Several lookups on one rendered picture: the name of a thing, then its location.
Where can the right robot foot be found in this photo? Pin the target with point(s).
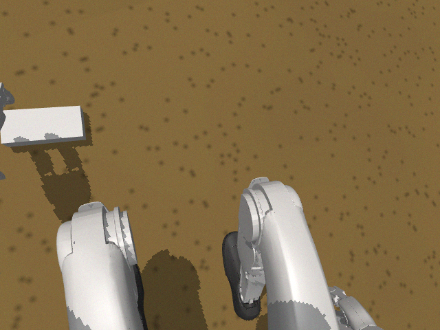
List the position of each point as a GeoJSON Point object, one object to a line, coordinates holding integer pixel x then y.
{"type": "Point", "coordinates": [232, 267]}

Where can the right robot hand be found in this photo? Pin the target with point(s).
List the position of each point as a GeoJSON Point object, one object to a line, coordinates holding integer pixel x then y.
{"type": "Point", "coordinates": [352, 315]}

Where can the left robot foot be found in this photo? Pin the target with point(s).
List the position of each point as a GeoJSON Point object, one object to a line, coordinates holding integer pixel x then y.
{"type": "Point", "coordinates": [140, 301]}

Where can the small box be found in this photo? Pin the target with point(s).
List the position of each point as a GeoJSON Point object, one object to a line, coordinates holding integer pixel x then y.
{"type": "Point", "coordinates": [42, 126]}

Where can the left robot hand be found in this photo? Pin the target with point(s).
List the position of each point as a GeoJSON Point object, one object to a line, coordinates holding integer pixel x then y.
{"type": "Point", "coordinates": [6, 98]}

